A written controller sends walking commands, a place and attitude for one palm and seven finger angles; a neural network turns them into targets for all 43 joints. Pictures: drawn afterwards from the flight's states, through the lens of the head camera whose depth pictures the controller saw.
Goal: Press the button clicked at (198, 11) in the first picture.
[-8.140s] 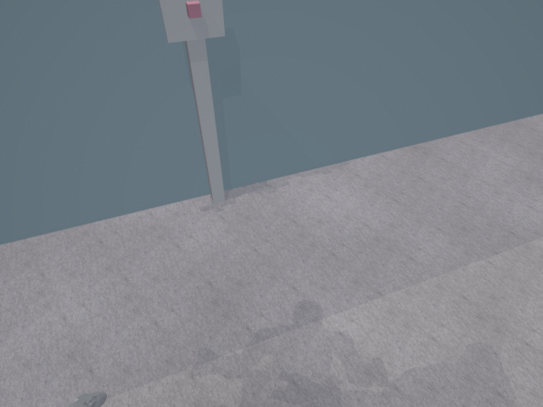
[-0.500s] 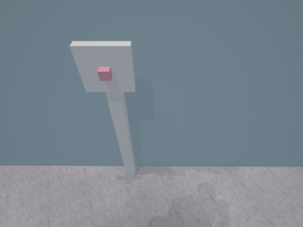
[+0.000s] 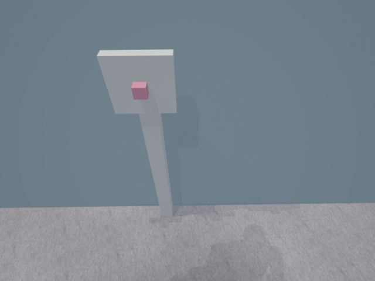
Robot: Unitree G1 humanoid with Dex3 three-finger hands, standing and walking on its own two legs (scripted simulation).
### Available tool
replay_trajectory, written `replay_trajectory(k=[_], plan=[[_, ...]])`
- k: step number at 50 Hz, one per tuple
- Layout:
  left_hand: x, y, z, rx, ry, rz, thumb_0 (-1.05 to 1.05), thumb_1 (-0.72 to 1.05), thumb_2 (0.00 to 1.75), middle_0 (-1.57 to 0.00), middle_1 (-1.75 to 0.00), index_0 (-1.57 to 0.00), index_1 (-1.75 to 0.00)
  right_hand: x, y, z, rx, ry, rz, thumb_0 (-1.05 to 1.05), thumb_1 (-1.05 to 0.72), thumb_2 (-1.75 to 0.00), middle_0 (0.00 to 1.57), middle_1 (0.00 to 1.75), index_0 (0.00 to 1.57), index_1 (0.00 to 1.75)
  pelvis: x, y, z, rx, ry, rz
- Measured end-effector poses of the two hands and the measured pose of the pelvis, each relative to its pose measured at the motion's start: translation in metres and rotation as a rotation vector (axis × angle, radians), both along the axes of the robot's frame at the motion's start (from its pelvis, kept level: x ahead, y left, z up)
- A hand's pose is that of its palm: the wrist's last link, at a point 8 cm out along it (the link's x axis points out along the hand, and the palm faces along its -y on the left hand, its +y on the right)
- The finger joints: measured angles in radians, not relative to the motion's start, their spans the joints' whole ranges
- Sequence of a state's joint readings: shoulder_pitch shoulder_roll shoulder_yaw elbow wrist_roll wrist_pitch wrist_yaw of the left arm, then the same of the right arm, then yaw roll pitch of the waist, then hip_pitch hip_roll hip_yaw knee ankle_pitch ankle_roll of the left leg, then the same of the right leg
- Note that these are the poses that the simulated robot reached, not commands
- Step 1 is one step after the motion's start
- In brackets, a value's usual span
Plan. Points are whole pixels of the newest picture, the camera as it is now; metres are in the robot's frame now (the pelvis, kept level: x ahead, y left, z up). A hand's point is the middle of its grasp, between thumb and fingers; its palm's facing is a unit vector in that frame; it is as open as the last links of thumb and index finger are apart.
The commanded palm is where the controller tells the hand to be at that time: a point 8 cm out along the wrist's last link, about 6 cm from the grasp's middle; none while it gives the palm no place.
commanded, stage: shuffle to correct the standing spot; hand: left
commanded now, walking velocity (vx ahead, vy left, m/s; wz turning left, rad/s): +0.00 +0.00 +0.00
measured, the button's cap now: (140, 90) +0.54 +0.15 +0.13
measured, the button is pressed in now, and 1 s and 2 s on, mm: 0 0 0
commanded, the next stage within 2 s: come to a stop and stand still in 0.40 s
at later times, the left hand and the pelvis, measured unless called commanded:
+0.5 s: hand out of the picture +0.01 +0.13 -0.19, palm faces +0.08 -0.98 -0.18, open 7.4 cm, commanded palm none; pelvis +0.05 -0.03 -0.01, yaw +3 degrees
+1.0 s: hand out of the picture +0.09 +0.12 -0.17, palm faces +0.09 -0.96 -0.26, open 7.3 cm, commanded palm none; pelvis +0.08 -0.07 -0.01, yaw +3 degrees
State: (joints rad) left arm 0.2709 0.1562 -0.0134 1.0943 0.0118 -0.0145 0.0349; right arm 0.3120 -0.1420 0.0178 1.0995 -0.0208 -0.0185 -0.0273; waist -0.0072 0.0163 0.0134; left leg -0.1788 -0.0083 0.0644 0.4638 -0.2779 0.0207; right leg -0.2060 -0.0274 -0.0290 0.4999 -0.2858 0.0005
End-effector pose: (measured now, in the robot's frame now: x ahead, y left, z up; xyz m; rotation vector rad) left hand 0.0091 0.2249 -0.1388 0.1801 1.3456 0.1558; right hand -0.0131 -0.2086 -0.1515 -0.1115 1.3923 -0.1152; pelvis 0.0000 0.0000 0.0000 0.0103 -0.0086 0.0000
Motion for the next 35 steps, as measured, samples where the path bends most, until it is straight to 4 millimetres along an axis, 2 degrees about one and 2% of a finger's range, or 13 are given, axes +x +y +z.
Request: replay_trajectory(k=[11,21,25,30,32,35], plan=[[-0.007,-0.008,-0.007,-0.025,0.055,0.012,0.0,0.91,0.9,-0.2,-0.3,-0.2,-0.3,0.009,-0.007,0.001,-0.022,0.017,0.001,0.0,-0.91,-0.9,0.2,0.3,0.2,0.3,0.009,-0.002,-0.002,0.003,0.001,0.004],[-0.006,-0.031,-0.012,-0.03,0.097,0.054,0.0,0.91,0.9,-0.2,-0.3,-0.2,-0.3,0.027,-0.033,-0.007,-0.034,0.053,-0.001,0.0,-0.91,-0.9,0.2,0.3,0.2,0.3,0.035,-0.026,-0.011,-0.004,0.027,0.026],[-0.01,-0.042,-0.017,-0.043,0.109,0.098,0.0,0.91,0.9,-0.2,-0.3,-0.2,-0.3,0.05,-0.044,-0.005,-0.059,0.057,0.028,0.01,-0.91,-0.9,0.2,0.3,0.2,0.3,0.046,-0.032,-0.012,-0.015,0.029,0.051],[-0.019,-0.054,-0.028,-0.085,0.182,0.124,0.0,0.91,0.9,-0.2,-0.3,-0.2,-0.3,0.098,-0.048,-0.002,-0.093,-0.032,0.055,0.01,-0.91,-0.9,0.2,0.3,0.2,0.3,0.062,-0.032,-0.017,-0.018,0.019,0.046],[-0.016,-0.058,-0.029,-0.092,0.206,0.119,0.0,0.91,0.9,-0.2,-0.3,-0.2,-0.3,0.112,-0.048,0.0,-0.1,-0.064,0.051,0.01,-0.92,-0.9,0.2,0.3,0.2,0.3,0.068,-0.033,-0.016,-0.002,0.016,0.03],[0.001,-0.062,-0.023,-0.085,0.197,0.111,0.0,0.91,0.9,-0.2,-0.3,-0.2,-0.3,0.125,-0.051,0.003,-0.096,-0.08,0.053,0.01,-0.93,-0.9,0.2,0.3,0.2,0.3,0.073,-0.036,-0.011,0.008,0.013,0.027]])
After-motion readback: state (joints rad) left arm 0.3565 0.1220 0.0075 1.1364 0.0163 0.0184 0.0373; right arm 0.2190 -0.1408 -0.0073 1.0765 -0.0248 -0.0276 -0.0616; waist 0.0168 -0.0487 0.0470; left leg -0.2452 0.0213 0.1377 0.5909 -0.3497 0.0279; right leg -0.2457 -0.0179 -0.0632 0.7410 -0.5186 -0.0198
